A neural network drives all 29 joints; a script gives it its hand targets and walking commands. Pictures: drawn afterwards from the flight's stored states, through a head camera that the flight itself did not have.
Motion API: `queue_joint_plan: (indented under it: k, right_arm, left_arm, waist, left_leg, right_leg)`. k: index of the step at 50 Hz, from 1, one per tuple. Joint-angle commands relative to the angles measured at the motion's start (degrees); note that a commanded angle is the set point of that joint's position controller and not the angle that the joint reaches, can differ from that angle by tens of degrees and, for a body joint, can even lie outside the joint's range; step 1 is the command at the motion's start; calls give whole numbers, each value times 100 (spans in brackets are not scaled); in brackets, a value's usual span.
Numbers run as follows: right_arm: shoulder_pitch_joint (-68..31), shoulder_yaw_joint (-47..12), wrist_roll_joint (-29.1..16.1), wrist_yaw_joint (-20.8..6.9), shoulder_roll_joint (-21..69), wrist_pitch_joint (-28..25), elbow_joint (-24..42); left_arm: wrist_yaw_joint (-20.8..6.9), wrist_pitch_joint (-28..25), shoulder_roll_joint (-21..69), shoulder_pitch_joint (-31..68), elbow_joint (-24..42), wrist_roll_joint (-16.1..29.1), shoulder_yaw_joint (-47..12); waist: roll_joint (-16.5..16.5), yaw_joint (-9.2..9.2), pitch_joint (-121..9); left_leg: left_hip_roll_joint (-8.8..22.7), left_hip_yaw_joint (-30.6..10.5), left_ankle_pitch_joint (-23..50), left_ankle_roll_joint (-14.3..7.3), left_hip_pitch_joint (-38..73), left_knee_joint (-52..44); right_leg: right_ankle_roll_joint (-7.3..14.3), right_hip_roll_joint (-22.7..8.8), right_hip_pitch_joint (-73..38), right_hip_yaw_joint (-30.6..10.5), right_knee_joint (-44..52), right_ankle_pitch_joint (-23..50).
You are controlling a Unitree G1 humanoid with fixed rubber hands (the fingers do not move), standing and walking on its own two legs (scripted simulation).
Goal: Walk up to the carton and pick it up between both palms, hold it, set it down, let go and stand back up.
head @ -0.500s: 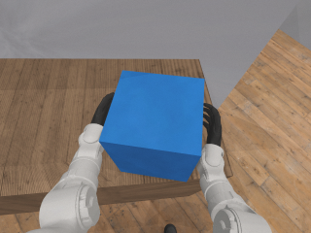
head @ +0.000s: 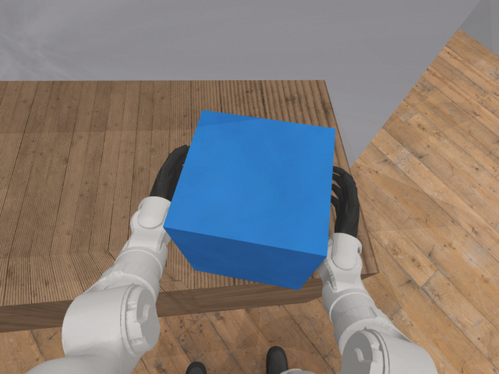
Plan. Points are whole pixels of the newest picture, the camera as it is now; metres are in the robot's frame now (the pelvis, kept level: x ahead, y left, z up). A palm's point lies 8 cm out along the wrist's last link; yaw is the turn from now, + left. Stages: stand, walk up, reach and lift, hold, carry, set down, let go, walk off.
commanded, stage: set down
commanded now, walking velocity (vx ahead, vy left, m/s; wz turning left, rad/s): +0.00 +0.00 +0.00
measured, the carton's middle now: (255, 209) +0.38 -0.02 -0.05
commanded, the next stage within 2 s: none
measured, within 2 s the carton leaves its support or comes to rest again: rests again in 0.02 s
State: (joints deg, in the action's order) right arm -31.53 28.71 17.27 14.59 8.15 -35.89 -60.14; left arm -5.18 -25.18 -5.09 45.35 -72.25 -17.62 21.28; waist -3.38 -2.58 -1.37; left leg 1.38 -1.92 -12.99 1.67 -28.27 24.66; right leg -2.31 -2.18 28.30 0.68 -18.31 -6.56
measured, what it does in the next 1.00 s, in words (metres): stands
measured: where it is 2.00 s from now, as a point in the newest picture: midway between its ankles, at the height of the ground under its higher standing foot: outside the picture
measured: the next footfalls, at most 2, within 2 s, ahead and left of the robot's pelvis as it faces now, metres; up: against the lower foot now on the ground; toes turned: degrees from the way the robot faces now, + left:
none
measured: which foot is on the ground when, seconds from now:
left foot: down 0.00-1.00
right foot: down 0.00-1.00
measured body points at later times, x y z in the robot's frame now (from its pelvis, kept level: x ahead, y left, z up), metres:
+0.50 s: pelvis -0.01 +0.00 +0.00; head +0.13 +0.04 +0.42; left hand +0.43 +0.13 -0.03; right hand +0.35 -0.17 -0.04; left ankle -0.03 +0.13 -0.74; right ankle +0.00 -0.15 -0.74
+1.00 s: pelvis -0.01 +0.01 -0.01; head +0.14 +0.04 +0.42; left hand +0.43 +0.13 -0.04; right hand +0.35 -0.17 -0.04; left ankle -0.03 +0.13 -0.74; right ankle +0.00 -0.15 -0.74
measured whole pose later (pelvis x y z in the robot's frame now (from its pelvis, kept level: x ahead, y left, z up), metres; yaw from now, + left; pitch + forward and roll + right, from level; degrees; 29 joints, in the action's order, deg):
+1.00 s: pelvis -0.01 +0.01 -0.01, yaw -1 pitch +21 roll -2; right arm -33.0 36.0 21.6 13.7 8.6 -38.9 -61.3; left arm -4.5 -31.2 -5.0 50.7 -77.9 -17.6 21.9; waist -2.5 -2.6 -2.4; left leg 1.6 -1.9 -13.3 1.0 -35.8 28.2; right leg -2.5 -1.9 34.1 0.7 -18.3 -5.0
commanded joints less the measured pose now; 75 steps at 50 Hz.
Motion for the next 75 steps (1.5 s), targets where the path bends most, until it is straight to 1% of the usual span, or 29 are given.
queue_joint_plan:
  k: [1, 4, 5, 6, 7, 8, 12, 14, 17, 27, 29, 30, 31, 33, 36, 41, 43, 45, 52, 53, 55, 56, 57, 59, 60, 63, 64, 65, 75]
  right_arm:
    - [-2978, -1212, 1369, -900, 3315, -198, -911]
    - [-3002, -1043, 1530, -913, 3260, -165, -1017]
    - [-3010, -1112, 1457, -924, 3264, -152, -1022]
    - [-2975, -1065, 1496, -919, 3284, -129, -1146]
    - [-2921, -1122, 1469, -921, 3352, -144, -1123]
    - [-2951, -1050, 1516, -915, 3372, -128, -1167]
    - [-2957, -1051, 1570, -951, 3316, -205, -1051]
    - [-2982, -935, 1594, -960, 3264, -203, -1154]
    - [-2940, -1039, 1615, -963, 3216, -180, -1188]
    - [-2957, -844, 1680, -1018, 3115, -273, -1232]
    - [-3036, -828, 1719, -1013, 3088, -289, -1263]
    - [-2966, -863, 1702, -1001, 3213, -228, -1353]
    - [-2855, -791, 1747, -1001, 3086, -228, -1353]
    - [-2916, -793, 1721, -1041, 3014, -253, -1221]
    - [-2978, -606, 1848, -1030, 2897, -221, -1283]
    - [-2894, -540, 1888, -1103, 3343, -147, -1317]
    - [-2671, -507, 1746, -1050, 2525, -176, -1452]
    - [-2705, -453, 1910, -1055, 3177, -172, -1450]
    - [-2416, 16, 1925, -968, 2172, -149, -1252]
    - [-2653, 19, 2082, -985, 2956, -111, -1226]
    - [-2461, 157, 2055, -977, 2492, -68, -1344]
    - [-2487, 45, 2180, -1000, 3395, 0, -1411]
    - [-2263, 13, 1936, -992, 2157, -121, -1337]
    - [-2451, 354, 2171, -934, 2888, -66, -1369]
    - [-2369, 303, 1967, -908, 2226, -87, -1394]
    - [-2307, 325, 2066, -916, 2690, -24, -1434]
    - [-2109, 285, 1839, -828, 1965, -26, -1345]
    - [-2159, 331, 1837, -816, 1724, 0, -1354]
    - [-2288, 18, 1079, -542, 816, -21, -1433]
  left_arm:
    - [-388, -501, 2793, 3080, -304, -295, -929]
    - [-385, -545, 2735, 3283, -297, -323, -914]
    - [-384, -527, 2645, 3223, -339, -405, -808]
    - [-395, -525, 2728, 3263, -358, -367, -869]
    - [-398, -530, 2716, 3087, -443, -415, -715]
    - [-392, -520, 2649, 3183, -500, -445, -749]
    - [-379, -594, 2607, 3025, -567, -456, -675]
    - [-367, -594, 2698, 3191, -516, -453, -793]
    - [-388, -599, 2679, 3024, -771, -522, -647]
    - [-320, -670, 2655, 3008, -934, -610, -599]
    - [-335, -657, 2759, 2922, -1091, -608, -615]
    - [-365, -654, 2654, 2961, -1123, -711, -441]
    - [-332, -677, 2678, 2923, -1012, -647, -546]
    - [-332, -662, 2568, 2977, -1119, -791, -416]
    - [-335, -659, 2496, 3162, -1048, -755, -419]
    - [-336, -608, 2763, 3035, -968, -948, -339]
    - [-257, -626, 2163, 2845, -1012, -840, -290]
    - [-358, -593, 2725, 2772, -1029, -1027, -276]
    - [-178, -623, 1735, 2605, -788, -1008, -74]
    - [-247, -560, 2478, 2738, -776, -1116, -93]
    - [-209, -545, 1999, 2837, -722, -1082, 21]
    - [-297, -497, 2666, 2794, -661, -1233, 9]
    - [-172, -520, 1799, 2460, -674, -1042, -59]
    - [-174, -515, 2264, 2815, -483, -1118, 76]
    - [-111, -500, 1749, 2608, -627, -1162, 139]
    - [-77, -458, 1946, 2619, -392, -1224, 136]
    - [-7, -429, 1239, 2608, -460, -1105, 230]
    - [48, -392, 1150, 2495, -459, -1020, 153]
    - [392, -396, 174, 2661, -53, -239, -67]
  waist:
    - [625, -82, -3740]
    - [714, -172, -3727]
    - [736, -35, -3672]
    - [729, -140, -3538]
    - [651, 38, -3562]
    - [626, -85, -3530]
    - [667, 78, -3686]
    - [709, -143, -3623]
    - [721, 41, -3606]
    - [755, 81, -3675]
    - [700, -35, -3615]
    - [652, 129, -3454]
    - [689, -92, -3405]
    - [801, 122, -3447]
    - [806, -34, -3511]
    - [834, 88, -3164]
    - [907, 72, -3315]
    - [818, -28, -2949]
    - [881, -6, -3271]
    - [781, -86, -2921]
    - [819, -13, -3104]
    - [780, -97, -2601]
    - [890, -14, -3293]
    - [839, -120, -2834]
    - [1001, 42, -3046]
    - [863, -48, -2868]
    - [931, 33, -3055]
    - [825, -95, -3023]
    - [975, -130, -3995]
  left_leg:
    - [-180, 824, 2426, 224, 253, 77]
    - [-151, 786, 2307, 224, 179, 137]
    - [-172, 819, 2311, 186, 247, 152]
    - [-172, 819, 2215, 199, 144, 161]
    - [-167, 819, 2227, 161, 130, 129]
    - [-179, 818, 2086, 163, 22, 119]
    - [-170, 839, 2329, 175, -28, 222]
    - [-167, 751, 2228, 174, 47, 193]
    - [-178, 769, 2000, 125, 19, 175]
    - [-129, 713, 1939, 103, -95, 287]
    - [-143, 678, 1867, 85, -202, 386]
    - [-175, 723, 1533, -7, -342, 302]
    - [-171, 682, 1586, 18, -190, 259]
    - [-185, 690, 1562, 57, -295, 300]
    - [-154, 619, 1579, 24, -171, 281]
    - [-159, 677, 1471, 24, -129, 369]
    - [-159, 669, 1648, 56, 20, 329]
    - [-178, 618, 1562, -1, -115, 425]
    - [-243, 689, 1588, -33, 37, 389]
    - [-255, 619, 1457, -52, -28, 381]
    - [-257, 651, 1369, -75, 22, 308]
    - [-260, 651, 1228, -114, -47, 327]
    - [-205, 662, 1789, -34, 250, 296]
    - [-262, 679, 1676, -7, 214, 437]
    - [-241, 700, 1787, -29, 253, 453]
    - [-246, 696, 1704, -47, 236, 455]
    - [-287, 734, 1622, -64, 228, 455]
    - [-273, 673, 1644, -46, 202, 433]
    - [-265, 714, 2051, 74, -39, 753]
  right_leg:
    - [146, 250, -2330, 412, -345, 2697]
    - [165, 236, -2222, 459, -351, 2410]
    - [159, 230, -2089, 455, -341, 2322]
    - [180, 214, -2136, 452, -326, 2286]
    - [143, 210, -2216, 402, -373, 2345]
    - [145, 213, -2226, 406, -358, 2358]
    - [168, 202, -2206, 400, -421, 2496]
    - [179, 230, -1993, 486, -394, 2313]
    - [133, 176, -2068, 430, -412, 2172]
    - [149, 241, -1624, 468, -474, 1765]
    - [160, 238, -1481, 492, -464, 1833]
    - [129, 198, -1610, 438, -495, 1502]
    - [173, 190, -1556, 504, -432, 1591]
    - [173, 196, -1544, 471, -505, 1544]
    - [140, 190, -1382, 533, -452, 1413]
    - [186, 206, -1125, 548, -491, 1114]
    - [173, 236, -1186, 560, -496, 1236]
    - [163, 220, -1096, 541, -458, 1179]
    - [105, 188, -1030, 579, -474, 1093]
    - [86, 150, -981, 632, -462, 976]
    - [101, 158, -954, 669, -428, 883]
    - [84, 142, -923, 613, -405, 677]
    - [138, 177, -1082, 647, -408, 1211]
    - [149, 174, -706, 700, -366, 745]
    - [120, 200, -718, 646, -435, 823]
    - [114, 204, -784, 630, -423, 783]
    - [130, 170, -854, 594, -471, 800]
    - [123, 220, -854, 646, -453, 943]
    - [94, 267, -1089, 462, -881, 1638]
